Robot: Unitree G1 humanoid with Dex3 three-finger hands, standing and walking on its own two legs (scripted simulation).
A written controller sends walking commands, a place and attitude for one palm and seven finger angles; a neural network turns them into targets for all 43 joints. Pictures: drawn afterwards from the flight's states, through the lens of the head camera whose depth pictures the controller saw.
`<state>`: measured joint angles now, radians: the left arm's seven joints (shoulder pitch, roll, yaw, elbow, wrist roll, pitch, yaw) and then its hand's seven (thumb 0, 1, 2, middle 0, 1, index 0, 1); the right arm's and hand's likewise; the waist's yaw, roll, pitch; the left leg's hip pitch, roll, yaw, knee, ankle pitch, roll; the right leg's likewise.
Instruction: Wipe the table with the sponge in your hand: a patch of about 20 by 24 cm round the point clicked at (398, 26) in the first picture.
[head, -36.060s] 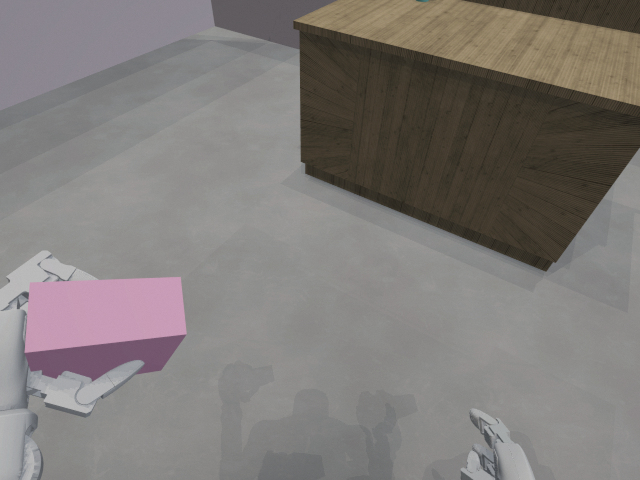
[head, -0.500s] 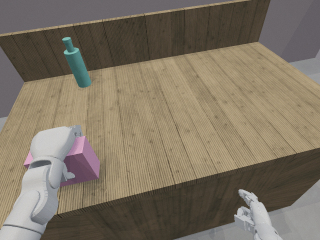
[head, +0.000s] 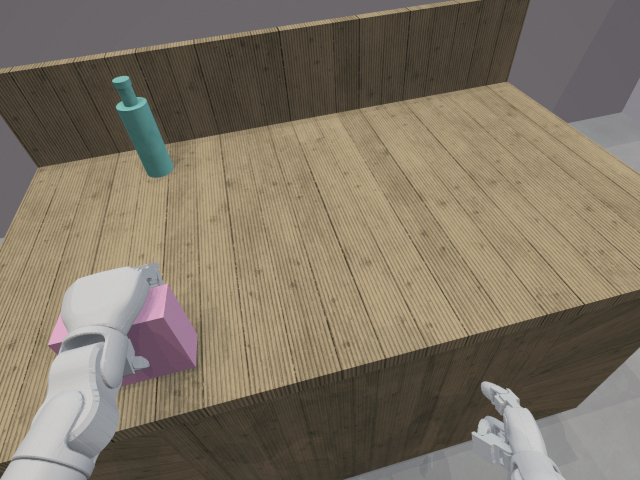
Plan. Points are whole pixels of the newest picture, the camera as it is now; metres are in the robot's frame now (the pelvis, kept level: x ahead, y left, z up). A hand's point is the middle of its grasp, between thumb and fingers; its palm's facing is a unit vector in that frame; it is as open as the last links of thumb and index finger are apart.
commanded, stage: lower the sponge onto the table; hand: left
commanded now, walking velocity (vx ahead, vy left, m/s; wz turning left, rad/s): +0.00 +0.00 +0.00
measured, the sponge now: (137, 347) +0.24 +0.30 +0.03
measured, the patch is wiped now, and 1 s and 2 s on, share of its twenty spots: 0.00 0.15 0.45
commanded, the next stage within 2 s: wipe forward along the first lane in 0.50 s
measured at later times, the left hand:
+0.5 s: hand (130, 328) +0.25 +0.30 +0.06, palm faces -0.04 -0.07 -1.00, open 9.9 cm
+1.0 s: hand (134, 306) +0.28 +0.31 +0.06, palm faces -0.09 -0.03 -1.00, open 9.9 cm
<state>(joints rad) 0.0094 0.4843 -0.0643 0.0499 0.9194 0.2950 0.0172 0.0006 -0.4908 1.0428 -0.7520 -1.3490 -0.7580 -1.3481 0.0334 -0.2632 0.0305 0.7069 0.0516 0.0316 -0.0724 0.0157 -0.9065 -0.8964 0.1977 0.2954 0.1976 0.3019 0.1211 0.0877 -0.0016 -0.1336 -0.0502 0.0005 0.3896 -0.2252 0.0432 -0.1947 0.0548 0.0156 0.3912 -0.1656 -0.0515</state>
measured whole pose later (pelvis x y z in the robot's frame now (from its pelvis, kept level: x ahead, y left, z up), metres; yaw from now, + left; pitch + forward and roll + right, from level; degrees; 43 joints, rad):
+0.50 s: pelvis +0.00 +0.00 +0.00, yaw +0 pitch -1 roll +0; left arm 0.01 0.46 -0.07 0.10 0.94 0.29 0.06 -0.01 -0.49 1.04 -0.75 -1.35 -0.76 -1.35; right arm 0.04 -0.26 0.02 0.71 0.06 0.04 -0.07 0.02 -0.91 -0.90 0.20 0.30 0.20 0.30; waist 0.12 0.09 -0.02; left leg -0.16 -0.05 0.00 0.41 -0.23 0.05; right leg -0.22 0.05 0.02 0.41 -0.17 -0.05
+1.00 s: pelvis -0.01 -0.01 +0.00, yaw +1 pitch +2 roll +0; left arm -0.24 0.50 -0.05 0.40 0.96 0.24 0.03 0.00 -0.50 1.05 -0.77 -1.33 -0.78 -1.33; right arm 0.09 -0.27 0.03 0.71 0.08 0.05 -0.09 0.01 -0.91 -0.90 0.20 0.30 0.20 0.30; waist 0.09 0.07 -0.05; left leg -0.26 -0.05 -0.01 0.46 -0.23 0.03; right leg -0.32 0.06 0.00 0.45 -0.17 -0.06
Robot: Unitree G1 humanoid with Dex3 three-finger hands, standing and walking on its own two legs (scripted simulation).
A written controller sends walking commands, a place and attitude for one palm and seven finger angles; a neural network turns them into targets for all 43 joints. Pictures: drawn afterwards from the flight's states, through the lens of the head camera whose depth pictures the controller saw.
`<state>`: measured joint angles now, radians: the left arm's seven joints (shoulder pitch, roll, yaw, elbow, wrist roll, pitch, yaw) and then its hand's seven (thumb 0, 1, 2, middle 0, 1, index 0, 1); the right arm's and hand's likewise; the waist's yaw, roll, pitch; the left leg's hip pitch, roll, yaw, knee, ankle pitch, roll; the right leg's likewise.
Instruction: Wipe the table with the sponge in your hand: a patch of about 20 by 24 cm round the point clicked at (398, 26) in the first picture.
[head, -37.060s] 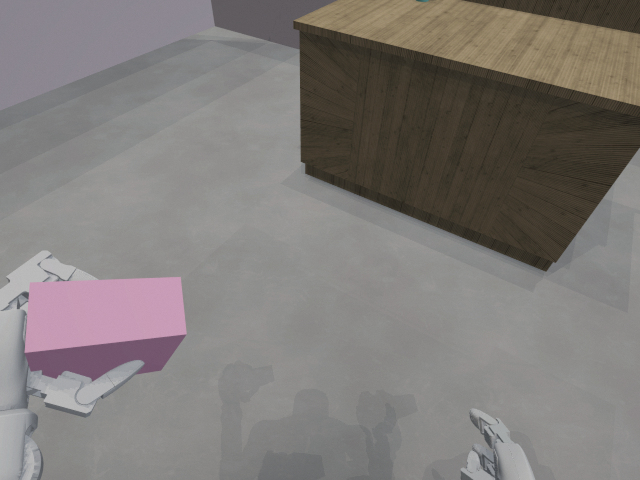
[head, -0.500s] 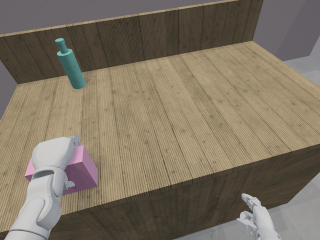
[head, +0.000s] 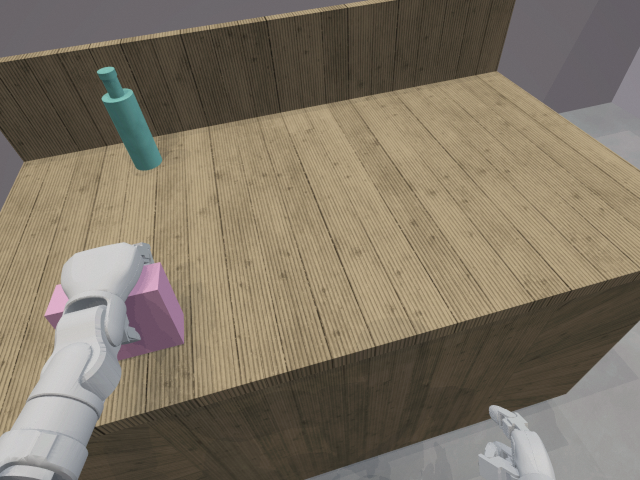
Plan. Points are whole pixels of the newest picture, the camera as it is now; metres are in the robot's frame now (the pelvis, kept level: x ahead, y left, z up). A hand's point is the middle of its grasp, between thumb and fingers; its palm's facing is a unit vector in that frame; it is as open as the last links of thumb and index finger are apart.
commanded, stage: wipe forward along the first lane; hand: left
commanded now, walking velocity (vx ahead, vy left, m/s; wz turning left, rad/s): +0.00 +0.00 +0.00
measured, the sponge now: (128, 324) +0.29 +0.32 +0.02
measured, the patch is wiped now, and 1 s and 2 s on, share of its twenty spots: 0.15 0.45 0.50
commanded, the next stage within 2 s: slide across to the middle lane in 1.22 s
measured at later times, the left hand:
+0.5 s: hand (125, 267) +0.35 +0.34 +0.06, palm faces -0.13 +0.01 -0.99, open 10.0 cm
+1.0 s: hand (127, 241) +0.40 +0.36 +0.06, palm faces -0.14 +0.01 -0.99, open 10.0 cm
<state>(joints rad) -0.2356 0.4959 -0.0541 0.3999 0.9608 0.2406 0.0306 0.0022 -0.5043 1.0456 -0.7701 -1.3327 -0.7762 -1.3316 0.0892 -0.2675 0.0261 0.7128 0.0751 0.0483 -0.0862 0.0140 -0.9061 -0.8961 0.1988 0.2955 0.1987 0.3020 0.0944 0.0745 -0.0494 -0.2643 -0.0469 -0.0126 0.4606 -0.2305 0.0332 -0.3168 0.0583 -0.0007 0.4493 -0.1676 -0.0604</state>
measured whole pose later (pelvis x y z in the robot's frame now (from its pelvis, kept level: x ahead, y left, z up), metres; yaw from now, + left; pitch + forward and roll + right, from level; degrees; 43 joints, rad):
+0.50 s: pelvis -0.01 -0.01 -0.01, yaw +0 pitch +7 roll +0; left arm -0.52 0.62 0.04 0.82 0.98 0.06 0.08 0.03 -0.54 1.09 -0.78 -1.31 -0.78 -1.34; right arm 0.22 -0.30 0.00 0.73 0.09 0.05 -0.09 0.01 -0.91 -0.90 0.20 0.30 0.20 0.30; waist 0.02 0.06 -0.07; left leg -0.44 -0.03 -0.01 0.56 -0.25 0.03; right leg -0.48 0.08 -0.01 0.52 -0.17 -0.07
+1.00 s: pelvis +0.00 +0.01 -0.01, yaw +0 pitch +11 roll -1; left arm -0.70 0.65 0.01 1.00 1.03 0.04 0.11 0.03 -0.55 1.11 -0.78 -1.30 -0.78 -1.35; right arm 0.25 -0.29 0.00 0.73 0.10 0.07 -0.08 0.01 -0.91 -0.90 0.20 0.30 0.20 0.30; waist -0.02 0.04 -0.10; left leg -0.51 -0.05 -0.01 0.58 -0.26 0.05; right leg -0.54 0.06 -0.01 0.52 -0.17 -0.04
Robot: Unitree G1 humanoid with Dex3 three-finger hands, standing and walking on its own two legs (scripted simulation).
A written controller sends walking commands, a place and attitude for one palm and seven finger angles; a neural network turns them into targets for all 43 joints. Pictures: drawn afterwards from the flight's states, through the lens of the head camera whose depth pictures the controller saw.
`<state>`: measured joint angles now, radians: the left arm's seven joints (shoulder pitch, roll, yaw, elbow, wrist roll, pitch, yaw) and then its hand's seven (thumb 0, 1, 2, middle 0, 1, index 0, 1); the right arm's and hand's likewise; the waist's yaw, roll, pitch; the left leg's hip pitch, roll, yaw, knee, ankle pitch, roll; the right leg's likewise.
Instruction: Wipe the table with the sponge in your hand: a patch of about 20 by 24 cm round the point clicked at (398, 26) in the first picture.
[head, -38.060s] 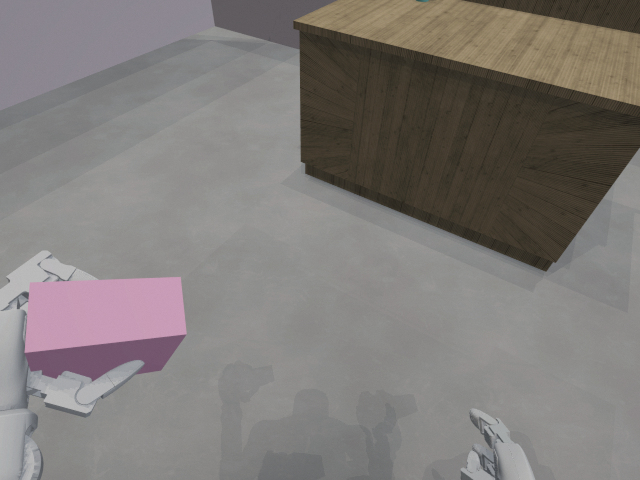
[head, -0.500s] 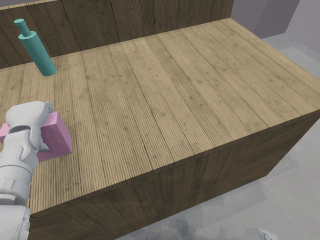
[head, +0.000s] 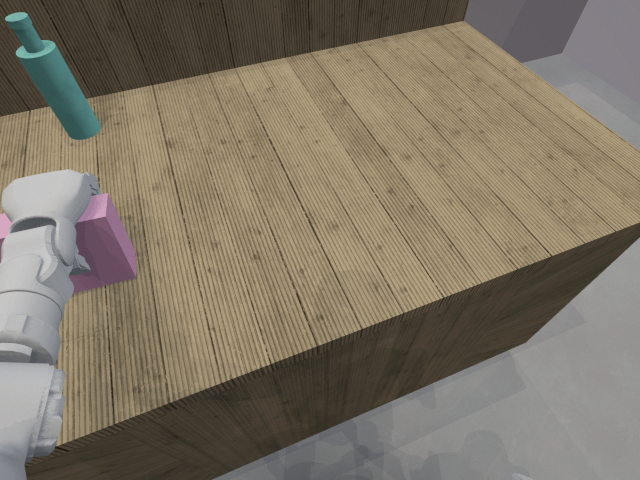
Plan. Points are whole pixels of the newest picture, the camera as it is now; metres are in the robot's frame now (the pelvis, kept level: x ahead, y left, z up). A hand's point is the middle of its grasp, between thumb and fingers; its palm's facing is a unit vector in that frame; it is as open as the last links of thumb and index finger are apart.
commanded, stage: wipe forward along the first lane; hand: left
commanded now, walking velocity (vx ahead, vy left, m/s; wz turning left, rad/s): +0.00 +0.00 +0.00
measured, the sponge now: (76, 258) +0.39 +0.36 +0.03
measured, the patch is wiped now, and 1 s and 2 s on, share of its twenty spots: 0.45 0.50 0.60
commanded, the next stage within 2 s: slide across to the middle lane in 0.22 s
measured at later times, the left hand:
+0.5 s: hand (74, 204) +0.45 +0.36 +0.08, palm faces -0.14 +0.04 -0.99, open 10.0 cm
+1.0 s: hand (112, 201) +0.45 +0.31 +0.08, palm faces -0.09 +0.01 -1.00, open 10.0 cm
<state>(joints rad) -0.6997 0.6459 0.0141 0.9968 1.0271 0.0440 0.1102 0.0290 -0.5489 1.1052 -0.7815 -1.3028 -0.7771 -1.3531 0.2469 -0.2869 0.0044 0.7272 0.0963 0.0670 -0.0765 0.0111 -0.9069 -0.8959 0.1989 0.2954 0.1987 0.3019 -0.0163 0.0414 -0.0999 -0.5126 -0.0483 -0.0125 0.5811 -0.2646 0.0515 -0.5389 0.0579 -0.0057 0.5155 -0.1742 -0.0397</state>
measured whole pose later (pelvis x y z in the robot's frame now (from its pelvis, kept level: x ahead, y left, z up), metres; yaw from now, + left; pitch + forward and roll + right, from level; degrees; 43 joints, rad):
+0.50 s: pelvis +0.02 +0.02 +0.00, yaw +0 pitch +13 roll -2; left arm -0.75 0.67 -0.01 1.00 1.04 0.05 0.10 0.02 -0.54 1.11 -0.77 -1.32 -0.77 -1.37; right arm 0.31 -0.28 -0.02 0.75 0.08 0.10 -0.07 0.01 -0.91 -0.90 0.20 0.30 0.20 0.30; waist -0.03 0.04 -0.10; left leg -0.51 -0.05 -0.01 0.57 -0.29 0.07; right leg -0.53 0.05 0.00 0.48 -0.19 -0.02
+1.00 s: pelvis +0.04 +0.01 +0.01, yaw +1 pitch +11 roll -1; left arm -0.76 0.48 -0.14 0.92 1.01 0.23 0.13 0.00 -0.52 1.10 -0.74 -1.36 -0.74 -1.41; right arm 0.16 -0.25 0.00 0.73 0.08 0.12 -0.06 0.01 -0.91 -0.90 0.20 0.30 0.20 0.30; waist 0.01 0.04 -0.10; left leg -0.42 -0.07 -0.03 0.53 -0.29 0.07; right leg -0.45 0.04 -0.02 0.48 -0.22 -0.02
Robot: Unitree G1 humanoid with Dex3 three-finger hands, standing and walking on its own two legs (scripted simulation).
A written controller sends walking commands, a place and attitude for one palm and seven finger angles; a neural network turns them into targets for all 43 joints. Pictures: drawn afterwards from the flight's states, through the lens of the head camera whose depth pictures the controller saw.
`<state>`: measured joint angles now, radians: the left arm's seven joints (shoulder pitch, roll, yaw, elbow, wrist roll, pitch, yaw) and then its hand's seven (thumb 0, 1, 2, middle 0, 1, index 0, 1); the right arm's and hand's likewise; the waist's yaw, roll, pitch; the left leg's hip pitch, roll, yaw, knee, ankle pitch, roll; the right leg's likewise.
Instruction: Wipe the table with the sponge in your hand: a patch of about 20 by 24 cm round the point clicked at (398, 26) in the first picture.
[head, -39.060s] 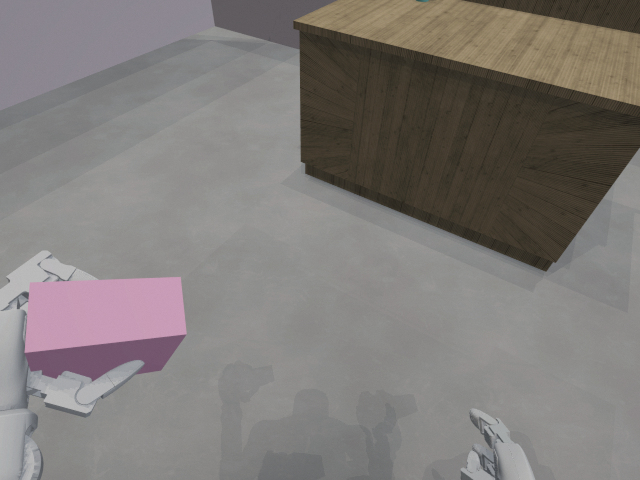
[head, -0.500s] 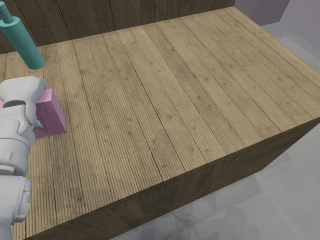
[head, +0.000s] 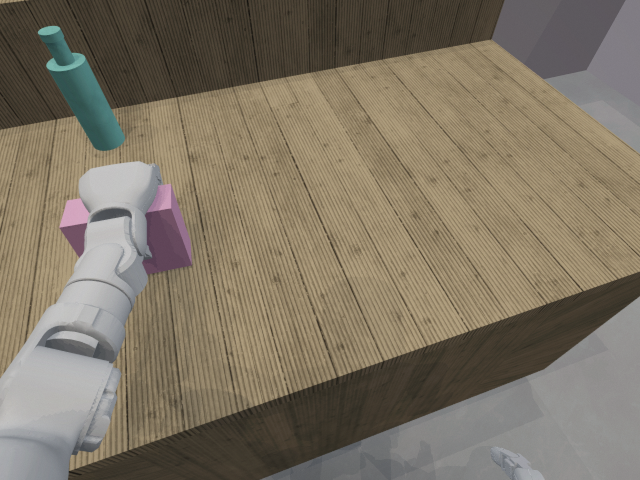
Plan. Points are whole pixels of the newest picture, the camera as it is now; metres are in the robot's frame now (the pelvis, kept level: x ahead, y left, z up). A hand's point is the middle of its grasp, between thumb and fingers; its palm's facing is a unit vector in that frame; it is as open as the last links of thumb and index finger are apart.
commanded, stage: wipe back along the middle lane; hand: left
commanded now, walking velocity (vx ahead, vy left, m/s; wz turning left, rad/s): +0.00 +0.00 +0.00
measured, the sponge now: (137, 243) +0.41 +0.29 +0.03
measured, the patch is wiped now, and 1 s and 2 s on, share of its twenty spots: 0.50 0.60 0.75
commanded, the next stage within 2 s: slide across to the third lane in 1.74 s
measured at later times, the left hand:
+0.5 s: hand (152, 228) +0.41 +0.26 +0.07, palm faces -0.05 +0.00 -1.00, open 10.0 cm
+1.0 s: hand (159, 257) +0.37 +0.23 +0.07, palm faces +0.00 +0.00 -1.00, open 10.0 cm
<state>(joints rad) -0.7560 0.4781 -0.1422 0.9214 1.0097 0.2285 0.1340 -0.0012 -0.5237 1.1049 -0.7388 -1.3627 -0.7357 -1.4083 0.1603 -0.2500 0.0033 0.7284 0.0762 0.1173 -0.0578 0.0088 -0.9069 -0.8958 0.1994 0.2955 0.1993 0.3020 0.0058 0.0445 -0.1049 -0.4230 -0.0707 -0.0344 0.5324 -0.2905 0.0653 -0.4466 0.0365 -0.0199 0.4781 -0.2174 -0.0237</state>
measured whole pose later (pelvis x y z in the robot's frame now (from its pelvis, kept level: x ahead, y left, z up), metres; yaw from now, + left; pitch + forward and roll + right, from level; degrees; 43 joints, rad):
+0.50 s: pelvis +0.00 -0.01 +0.00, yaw -2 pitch +9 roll -1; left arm -0.61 0.44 -0.14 0.78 0.99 0.32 0.17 0.00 -0.50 1.10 -0.70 -1.40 -0.70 -1.44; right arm 0.19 -0.28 0.00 0.75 0.09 0.15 -0.05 0.01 -0.91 -0.90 0.20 0.30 0.20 0.30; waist 0.00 0.05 -0.11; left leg -0.37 -0.06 -0.01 0.50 -0.28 0.06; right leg -0.41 0.05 0.01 0.46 -0.21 -0.03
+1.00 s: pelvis +0.00 -0.01 +0.00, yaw -2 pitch +6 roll +0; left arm -0.40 0.35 -0.24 0.48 0.99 0.46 0.17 0.01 -0.48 1.09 -0.68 -1.42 -0.69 -1.45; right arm 0.06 -0.26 0.03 0.68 0.10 0.17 -0.04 0.01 -0.91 -0.90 0.20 0.30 0.20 0.30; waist 0.06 0.06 -0.11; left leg -0.28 -0.06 -0.01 0.47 -0.29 0.06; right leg -0.34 0.04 0.01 0.46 -0.23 -0.03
